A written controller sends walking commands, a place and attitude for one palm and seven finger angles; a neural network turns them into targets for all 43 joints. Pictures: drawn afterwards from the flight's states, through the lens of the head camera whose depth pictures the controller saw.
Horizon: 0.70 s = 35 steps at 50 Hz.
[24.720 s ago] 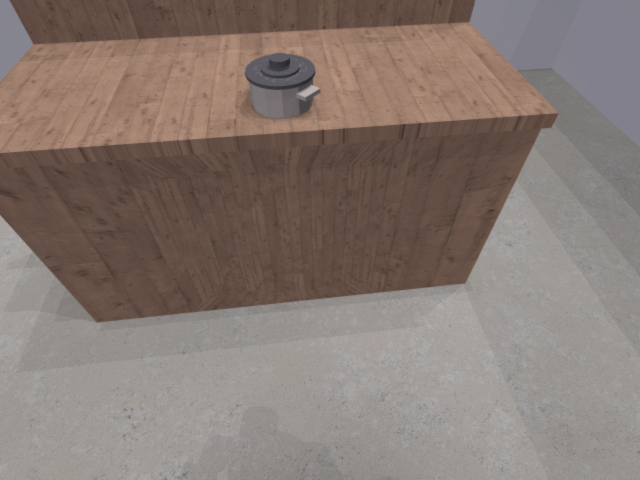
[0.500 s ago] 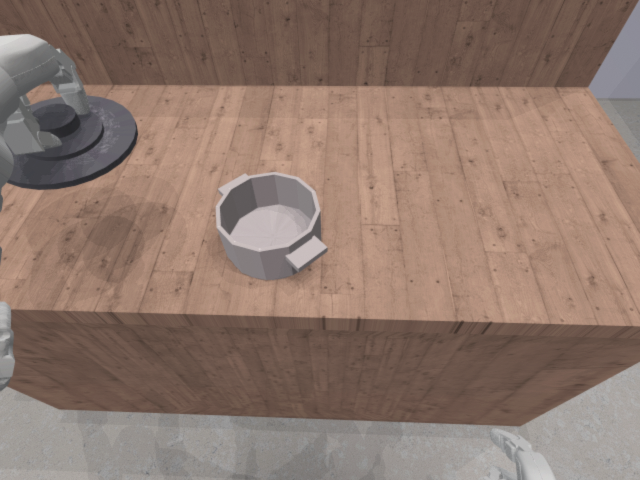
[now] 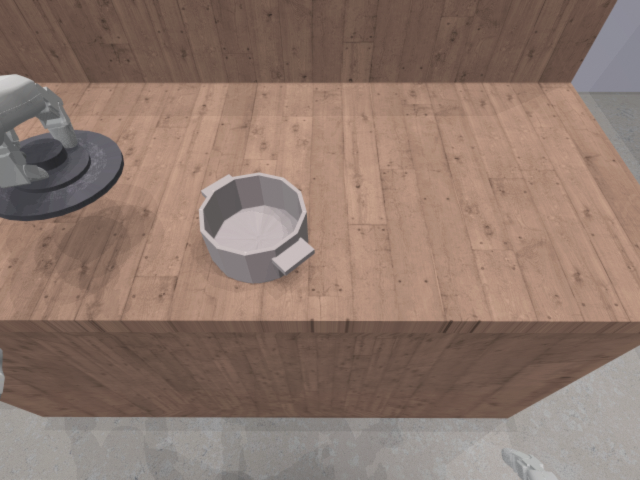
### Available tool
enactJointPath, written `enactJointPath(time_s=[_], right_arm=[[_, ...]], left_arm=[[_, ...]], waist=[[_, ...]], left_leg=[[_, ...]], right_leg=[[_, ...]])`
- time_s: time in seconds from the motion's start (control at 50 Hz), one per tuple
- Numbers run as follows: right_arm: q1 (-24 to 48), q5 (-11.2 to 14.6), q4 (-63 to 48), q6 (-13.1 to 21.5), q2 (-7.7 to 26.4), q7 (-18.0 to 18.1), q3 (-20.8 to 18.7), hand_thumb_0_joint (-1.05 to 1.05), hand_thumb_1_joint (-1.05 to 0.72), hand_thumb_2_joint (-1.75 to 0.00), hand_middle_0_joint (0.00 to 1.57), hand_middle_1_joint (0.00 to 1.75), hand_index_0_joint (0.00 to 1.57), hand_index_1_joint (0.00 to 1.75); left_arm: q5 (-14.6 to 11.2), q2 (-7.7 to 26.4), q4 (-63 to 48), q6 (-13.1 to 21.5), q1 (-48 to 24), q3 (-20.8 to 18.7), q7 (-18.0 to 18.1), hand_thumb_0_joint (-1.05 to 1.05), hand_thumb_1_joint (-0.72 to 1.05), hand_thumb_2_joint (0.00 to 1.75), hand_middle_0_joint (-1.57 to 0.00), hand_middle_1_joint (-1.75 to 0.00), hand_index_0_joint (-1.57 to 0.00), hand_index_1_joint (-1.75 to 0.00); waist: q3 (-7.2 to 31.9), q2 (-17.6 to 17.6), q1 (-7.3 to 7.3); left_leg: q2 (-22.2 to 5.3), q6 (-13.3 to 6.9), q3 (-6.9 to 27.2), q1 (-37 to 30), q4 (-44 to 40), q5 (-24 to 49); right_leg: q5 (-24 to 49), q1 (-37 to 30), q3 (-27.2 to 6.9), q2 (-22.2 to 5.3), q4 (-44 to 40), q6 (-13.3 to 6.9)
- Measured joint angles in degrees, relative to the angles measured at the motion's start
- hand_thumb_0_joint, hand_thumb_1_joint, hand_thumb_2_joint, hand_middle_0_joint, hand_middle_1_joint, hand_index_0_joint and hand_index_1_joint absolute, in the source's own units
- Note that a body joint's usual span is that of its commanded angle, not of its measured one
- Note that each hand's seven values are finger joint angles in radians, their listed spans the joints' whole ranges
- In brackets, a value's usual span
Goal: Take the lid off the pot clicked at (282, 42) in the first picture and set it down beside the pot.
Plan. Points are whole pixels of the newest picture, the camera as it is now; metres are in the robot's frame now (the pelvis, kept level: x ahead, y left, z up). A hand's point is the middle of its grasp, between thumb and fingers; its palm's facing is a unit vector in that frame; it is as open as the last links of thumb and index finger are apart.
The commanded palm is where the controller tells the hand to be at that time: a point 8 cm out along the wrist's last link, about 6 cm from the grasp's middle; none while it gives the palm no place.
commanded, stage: lower the lid onto the table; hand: left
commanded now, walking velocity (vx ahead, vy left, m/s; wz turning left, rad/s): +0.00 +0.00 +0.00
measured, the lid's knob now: (43, 154) +0.45 +0.34 +0.16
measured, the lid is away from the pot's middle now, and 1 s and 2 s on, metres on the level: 0.24 0.22 0.23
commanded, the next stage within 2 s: none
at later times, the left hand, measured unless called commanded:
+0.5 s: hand (37, 182) +0.42 +0.34 +0.15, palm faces -0.36 -0.08 -0.93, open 8.1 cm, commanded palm +0.42 +0.33 +0.22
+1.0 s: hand (67, 191) +0.44 +0.33 +0.11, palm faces -0.41 -0.07 -0.91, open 8.1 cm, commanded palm +0.43 +0.33 +0.19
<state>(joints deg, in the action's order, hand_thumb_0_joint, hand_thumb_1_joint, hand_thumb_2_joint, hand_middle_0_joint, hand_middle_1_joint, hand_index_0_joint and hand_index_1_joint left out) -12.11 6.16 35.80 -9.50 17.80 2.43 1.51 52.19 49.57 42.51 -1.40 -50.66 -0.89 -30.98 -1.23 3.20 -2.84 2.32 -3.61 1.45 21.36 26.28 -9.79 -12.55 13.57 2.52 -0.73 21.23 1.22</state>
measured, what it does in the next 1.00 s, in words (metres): stands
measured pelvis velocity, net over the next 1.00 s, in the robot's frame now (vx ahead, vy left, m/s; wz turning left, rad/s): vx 0.00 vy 0.01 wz -0.01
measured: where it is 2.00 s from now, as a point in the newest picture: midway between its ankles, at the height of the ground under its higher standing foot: outside the picture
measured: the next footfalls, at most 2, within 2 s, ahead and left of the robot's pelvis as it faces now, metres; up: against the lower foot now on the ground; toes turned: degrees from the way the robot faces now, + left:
none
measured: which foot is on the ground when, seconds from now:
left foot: down 0.00-1.00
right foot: down 0.00-1.00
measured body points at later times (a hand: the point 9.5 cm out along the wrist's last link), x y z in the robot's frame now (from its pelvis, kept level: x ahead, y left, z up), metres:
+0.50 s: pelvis +0.00 +0.01 +0.00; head +0.06 +0.01 +0.44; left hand +0.43 +0.34 +0.20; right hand +0.12 -0.26 -0.12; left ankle +0.03 +0.08 -0.74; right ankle -0.02 -0.14 -0.74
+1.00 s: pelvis +0.00 +0.01 +0.00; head +0.07 +0.02 +0.44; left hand +0.45 +0.33 +0.17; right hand +0.08 -0.26 -0.12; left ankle +0.03 +0.08 -0.74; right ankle -0.02 -0.14 -0.74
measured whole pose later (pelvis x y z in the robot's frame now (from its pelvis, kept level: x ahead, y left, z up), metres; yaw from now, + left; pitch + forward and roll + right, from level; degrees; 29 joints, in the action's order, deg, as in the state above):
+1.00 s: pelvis +0.00 +0.01 +0.00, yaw -1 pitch +7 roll -2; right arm -14.2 5.6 37.0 -9.8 17.3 2.2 0.7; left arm 52.7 46.5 49.0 6.1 -47.9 0.1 -26.0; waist -0.3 2.2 -4.1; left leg 2.8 -4.6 0.4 24.5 28.0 -10.8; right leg -13.2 16.8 1.5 -1.3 22.7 1.3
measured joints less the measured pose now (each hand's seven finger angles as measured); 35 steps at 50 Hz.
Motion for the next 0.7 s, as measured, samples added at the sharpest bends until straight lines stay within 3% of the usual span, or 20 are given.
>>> enactJointPath(time_s=[0.42,0.7], right_arm=[[0.76,-0.26,-0.08,-0.48,-0.52,-0.77,-0.18,0.00,-0.91,-0.90,0.20,0.29,0.20,0.30],[-0.46,-0.34,0.69,-0.11,-0.79,-0.33,-0.20,0.00,-0.91,-0.90,0.20,0.29,0.20,0.30]], left_arm=[[-1.26,-1.39,-0.29,3.38,3.58,-0.42,1.35,-0.05,0.16,0.96,-0.86,-0.96,-0.64,-0.80],[-0.38,-2.70,3.65,5.24,1.80,2.45,2.59,-0.05,0.16,0.96,-0.86,-0.96,-0.64,-0.80]], waist=[[0.66,-0.09,0.11],[0.62,-0.76,-0.11]], left_leg=[[0.45,-0.55,0.04,1.37,0.81,-0.39],[0.65,-0.80,-0.02,2.39,1.45,-0.47]], right_leg=[[-0.10,0.95,0.10,-0.40,0.10,0.32],[-0.33,2.03,0.06,-0.57,0.91,0.04]])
